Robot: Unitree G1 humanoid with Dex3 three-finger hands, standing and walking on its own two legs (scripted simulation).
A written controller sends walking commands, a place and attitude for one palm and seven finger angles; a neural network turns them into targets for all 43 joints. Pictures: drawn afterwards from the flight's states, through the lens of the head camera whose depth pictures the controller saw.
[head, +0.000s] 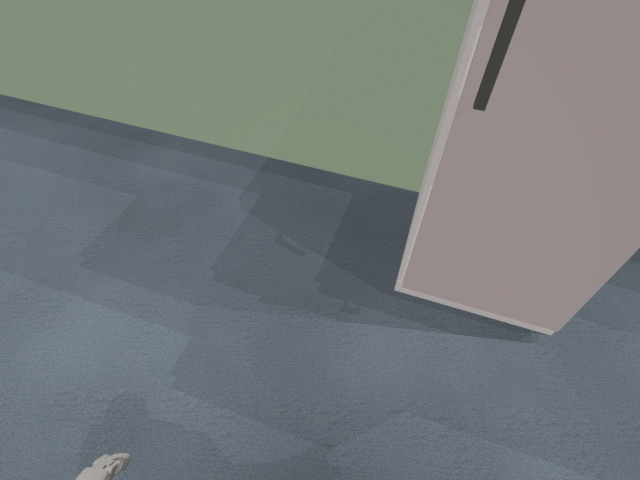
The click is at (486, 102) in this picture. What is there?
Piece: fridge door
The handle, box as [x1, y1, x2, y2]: [473, 0, 525, 110]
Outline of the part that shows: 525,0 509,0 473,108 484,110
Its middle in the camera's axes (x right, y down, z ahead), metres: +0.34 -0.37 +0.74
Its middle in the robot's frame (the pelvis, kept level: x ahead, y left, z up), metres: +0.84 -0.30 +0.19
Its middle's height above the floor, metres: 0.96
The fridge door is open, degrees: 0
